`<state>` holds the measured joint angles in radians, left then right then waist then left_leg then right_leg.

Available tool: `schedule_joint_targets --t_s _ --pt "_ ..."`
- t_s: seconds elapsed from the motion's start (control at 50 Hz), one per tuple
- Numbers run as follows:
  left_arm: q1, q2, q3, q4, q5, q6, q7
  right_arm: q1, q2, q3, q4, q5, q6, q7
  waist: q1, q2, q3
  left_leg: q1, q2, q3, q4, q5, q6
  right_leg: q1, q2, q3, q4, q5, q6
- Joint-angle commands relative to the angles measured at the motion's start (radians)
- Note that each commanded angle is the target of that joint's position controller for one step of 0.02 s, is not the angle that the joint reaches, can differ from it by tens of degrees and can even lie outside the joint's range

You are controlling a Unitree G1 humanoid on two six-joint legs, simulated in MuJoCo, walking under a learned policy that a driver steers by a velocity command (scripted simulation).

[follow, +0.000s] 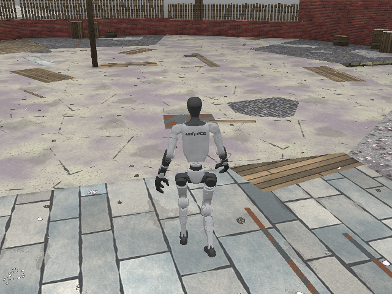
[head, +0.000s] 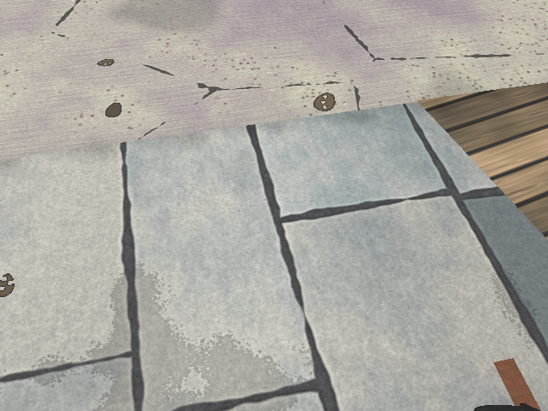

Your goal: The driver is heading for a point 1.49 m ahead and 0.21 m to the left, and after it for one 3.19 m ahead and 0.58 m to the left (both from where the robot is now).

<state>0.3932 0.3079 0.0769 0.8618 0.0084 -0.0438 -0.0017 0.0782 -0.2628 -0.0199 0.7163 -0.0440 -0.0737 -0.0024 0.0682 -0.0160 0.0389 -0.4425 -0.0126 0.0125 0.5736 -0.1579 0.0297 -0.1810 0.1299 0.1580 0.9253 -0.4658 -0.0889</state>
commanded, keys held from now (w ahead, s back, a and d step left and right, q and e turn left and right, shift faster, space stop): w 1.00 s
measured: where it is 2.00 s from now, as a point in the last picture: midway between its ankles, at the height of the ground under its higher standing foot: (314, 222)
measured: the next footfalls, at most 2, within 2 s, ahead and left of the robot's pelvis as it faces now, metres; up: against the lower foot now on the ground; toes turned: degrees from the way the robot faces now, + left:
right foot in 0.44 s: +0.35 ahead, -0.12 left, +0.00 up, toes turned -7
left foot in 0.96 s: +0.66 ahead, +0.04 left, +0.00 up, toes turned +1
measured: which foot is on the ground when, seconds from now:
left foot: down 0.00-0.44, up 0.46-0.94, down 0.96-1.00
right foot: up 0.00-0.42, down 0.44-0.96, up 0.98-1.00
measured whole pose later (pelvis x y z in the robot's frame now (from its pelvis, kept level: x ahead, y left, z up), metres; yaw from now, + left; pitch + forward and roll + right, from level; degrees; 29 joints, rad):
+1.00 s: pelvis +0.52 -0.03 +0.00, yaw -4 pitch +1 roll -1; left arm 0.44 0.22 0.03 1.03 0.01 -0.07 0.00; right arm 0.04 -0.23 -0.03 0.81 -0.05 -0.07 0.01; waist 0.05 0.00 0.06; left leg -0.45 0.00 0.10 0.57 -0.13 0.09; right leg 0.00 0.03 -0.05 0.64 -0.48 -0.05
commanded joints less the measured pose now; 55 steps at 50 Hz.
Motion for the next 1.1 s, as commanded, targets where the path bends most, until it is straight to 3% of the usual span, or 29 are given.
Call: schedule_joint_targets --t_s 0.02,0.06,0.12,0.2,0.26,0.32,0.38,0.4,0.42,0.44,0.46,0.48,0.5,0.52,0.56,0.62,0.72,0.78,0.86,0.92,0.94,0.96,0.98,1.0,1.02,1.04,1.06,1.1 --pt "-0.002 0.075 0.002 -0.071 0.02 -0.012 -0.011 0.175 -0.11 -0.045 0.003 0.01 0.005 0.0 -0.09 0.051 -0.083 0.417 0.344 -0.53 -0.343 -0.326 0.163 -0.431 -0.102 -0.03 0.282 0.102 0.004" --pt "-0.035 0.051 -0.004 -0.082 0.032 0.0 -0.026 0.175 -0.083 -0.034 0.032 0.012 -0.006 0.001 -0.067 0.119 -0.029 0.313 0.257 -0.332 -0.371 -0.095 0.126 -0.38 -0.136 -0.041 0.2 0.136 0.02" --pt "-0.047 0.038 -0.011 -0.084 0.035 0.015 -0.035 0.232 -0.099 -0.039 0.075 0.026 -0.035 0.013 -0.056 0.127 -0.043 0.314 0.239 -0.228 -0.381 0.144 0.146 -0.377 -0.127 -0.054 0.163 0.167 0.036" --pt "-0.205 0.02 -0.029 -0.134 0.036 0.014 -0.046 0.267 -0.104 -0.042 0.11 0.032 -0.035 0.016 -0.072 0.112 -0.002 0.326 0.227 -0.14 -0.442 0.143 0.162 -0.458 -0.172 -0.104 -0.006 0.288 0.066" --pt "-0.322 -0.011 -0.052 -0.165 0.029 0.006 -0.054 0.302 -0.11 -0.044 0.136 0.034 -0.029 0.02 -0.099 0.114 0.014 0.303 0.197 -0.071 -0.447 0.183 0.147 -0.386 -0.188 -0.177 -0.195 0.377 0.074" --pt "-0.381 0.0 -0.055 -0.181 0.024 0.002 -0.049 0.355 -0.136 -0.051 0.166 0.033 -0.023 0.02 -0.117 0.117 0.015 0.34 0.221 -0.066 -0.412 0.249 0.137 -0.32 -0.173 -0.213 -0.297 0.367 0.058" --pt "-0.36 0.02 -0.049 -0.18 0.027 -0.005 -0.036 0.364 -0.153 -0.056 0.187 0.03 -0.01 0.015 -0.094 0.114 0.012 0.398 0.254 -0.071 -0.33 0.364 0.124 -0.243 -0.147 -0.229 -0.37 0.295 0.019" --pt "-0.286 0.024 -0.043 -0.154 0.033 -0.012 -0.03 0.357 -0.155 -0.055 0.192 0.034 -0.005 0.013 -0.055 0.096 -0.017 0.398 0.236 -0.045 -0.232 0.475 0.11 -0.137 -0.121 -0.242 -0.43 0.299 0.002" --pt "-0.147 0.05 -0.028 -0.101 0.044 -0.022 -0.021 0.368 -0.133 -0.048 0.198 0.035 -0.001 0.012 -0.004 0.049 -0.096 0.354 0.188 0.001 -0.05 0.52 0.09 0.051 -0.108 -0.233 -0.471 0.298 -0.023" --pt "0.038 0.12 -0.007 -0.066 0.063 -0.031 -0.008 0.346 -0.096 -0.033 0.163 0.037 -0.003 0.012 0.075 -0.05 -0.222 0.194 0.139 0.045 0.225 0.288 0.063 0.286 -0.301 -0.019 -0.505 0.18 -0.077" --pt "0.09 0.233 0.021 -0.055 0.057 -0.023 0.002 0.435 0.006 -0.012 0.128 0.054 -0.004 0.016 0.035 -0.29 -0.31 -0.149 -0.032 0.092 0.557 -0.334 0.024 0.51 -0.565 0.437 -0.622 0.119 -0.2" --pt "0.052 0.179 0.017 -0.055 0.013 -0.012 0.002 0.368 -0.12 -0.044 0.144 0.025 0.006 0.005 0.043 -0.135 -0.245 -0.246 0.006 -0.027 0.647 -0.357 0.038 0.43 -0.535 0.471 -0.659 0.091 -0.204" --pt "-0.035 0.12 -0.001 -0.063 0.009 -0.013 0.0 0.304 -0.116 -0.047 0.126 0.027 0.003 0.011 0.003 -0.088 -0.119 -0.266 0.055 -0.046 0.639 -0.265 0.048 0.319 -0.482 0.319 -0.664 0.148 -0.179" --pt "-0.086 0.068 -0.013 -0.064 0.012 -0.02 -0.006 0.28 -0.093 -0.041 0.126 0.033 0.0 0.017 -0.025 -0.058 -0.069 -0.224 0.083 -0.047 0.586 -0.198 0.046 0.213 -0.434 0.218 -0.695 0.258 -0.153" --pt "-0.122 0.025 -0.026 -0.051 0.008 -0.034 -0.004 0.302 -0.068 -0.038 0.147 0.015 0.021 0.025 -0.077 -0.077 -0.031 -0.128 0.111 -0.037 0.512 -0.152 0.025 0.093 -0.358 0.081 -0.742 0.375 -0.107" --pt "-0.075 0.04 -0.02 -0.014 -0.001 -0.053 -0.002 0.272 -0.047 -0.037 0.144 0.006 0.041 0.039 -0.094 -0.053 -0.022 -0.134 0.11 -0.015 0.476 -0.092 0.001 0.076 -0.34 0.012 -0.781 0.495 -0.124" --pt "0.0 0.038 -0.019 0.04 -0.003 -0.052 -0.004 0.068 -0.033 -0.028 0.083 0.01 0.044 0.044 -0.06 -0.038 0.038 -0.227 0.126 0.014 0.275 0.073 -0.03 0.104 -0.312 -0.067 -0.821 0.538 -0.124" --pt "0.048 0.049 -0.018 0.071 0.0 -0.053 -0.003 -0.032 -0.022 -0.017 0.055 0.016 0.04 0.043 -0.034 -0.04 0.05 -0.19 0.103 0.041 0.139 0.141 -0.021 0.132 -0.308 -0.101 -0.812 0.606 -0.114" --pt "0.095 0.06 -0.017 0.112 0.01 -0.048 0.006 -0.11 -0.04 -0.017 0.024 0.017 0.035 0.038 -0.019 -0.043 0.069 -0.176 0.079 0.052 0.038 0.113 0.019 0.238 -0.346 -0.103 -0.773 0.688 -0.105" --pt "0.065 0.08 -0.013 0.127 0.015 -0.043 0.014 -0.037 -0.059 -0.028 0.039 0.016 0.023 0.027 -0.068 -0.052 0.032 -0.031 0.025 0.077 -0.022 0.006 0.068 0.283 -0.355 -0.128 -0.641 0.963 -0.078" --pt "0.05 0.087 -0.011 0.131 0.015 -0.04 0.014 0.076 -0.072 -0.037 0.077 0.013 0.016 0.019 -0.119 -0.045 -0.027 0.108 -0.01 0.094 -0.062 -0.003 0.088 0.275 -0.335 -0.149 -0.503 1.071 -0.064" --pt "0.043 0.076 -0.016 0.129 0.012 -0.037 0.014 0.253 -0.102 -0.053 0.138 0.001 0.006 0.009 -0.187 -0.013 -0.125 0.341 -0.001 0.076 -0.099 0.024 0.118 0.183 -0.289 -0.186 -0.296 1.01 -0.043" --pt "0.068 0.018 -0.034 0.093 -0.008 -0.04 0.01 0.416 -0.197 -0.078 0.166 -0.023 -0.001 -0.004 -0.224 0.111 -0.259 0.633 0.245 -0.219 -0.121 -0.077 0.188 -0.08 -0.214 -0.235 0.033 0.657 -0.012" --pt "0.16 -0.033 -0.038 0.097 -0.019 -0.039 0.004 0.435 -0.26 -0.095 0.178 -0.01 0.007 0.002 -0.175 0.29 -0.347 0.783 0.45 -0.664 -0.26 -0.085 0.297 -0.356 -0.032 -0.195 0.32 -0.073 0.011" --pt "0.063 0.051 -0.015 0.094 0.005 -0.034 0.008 0.335 -0.201 -0.084 0.167 0.026 0.015 0.008 -0.15 0.122 -0.225 0.671 0.391 -0.608 -0.292 -0.163 0.26 -0.436 -0.102 -0.077 0.374 -0.014 -0.009" --pt "0.002 0.042 -0.014 0.075 0.004 -0.039 0.002 0.235 -0.138 -0.067 0.151 0.032 0.014 0.011 -0.116 0.08 -0.097 0.519 0.36 -0.462 -0.321 -0.14 0.235 -0.443 -0.145 -0.09 0.341 0.084 -0.013" --pt "-0.027 0.02 -0.018 0.073 0.003 -0.04 -0.002 0.186 -0.088 -0.054 0.148 0.028 0.008 0.014 -0.091 0.051 -0.045 0.42 0.312 -0.366 -0.36 -0.07 0.207 -0.41 -0.181 -0.1 0.283 0.145 -0.012" --pt "-0.006 -0.01 -0.022 0.086 0.026 -0.016 -0.011 0.176 -0.044 -0.04 0.172 0.032 -0.004 0.011 -0.045 0.087 -0.015 0.303 0.247 -0.233 -0.401 0.048 0.168 -0.32 -0.212 -0.114 0.211 0.183 0.011"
